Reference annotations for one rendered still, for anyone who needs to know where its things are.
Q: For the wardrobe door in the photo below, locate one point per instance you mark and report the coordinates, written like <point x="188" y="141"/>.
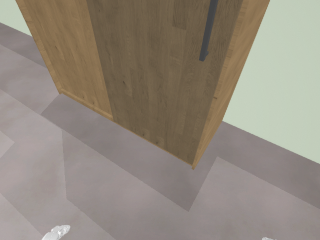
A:
<point x="149" y="53"/>
<point x="66" y="32"/>

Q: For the robot left hand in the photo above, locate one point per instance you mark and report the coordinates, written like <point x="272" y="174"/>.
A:
<point x="57" y="232"/>

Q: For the handle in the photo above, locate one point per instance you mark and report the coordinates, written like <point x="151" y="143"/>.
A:
<point x="208" y="29"/>

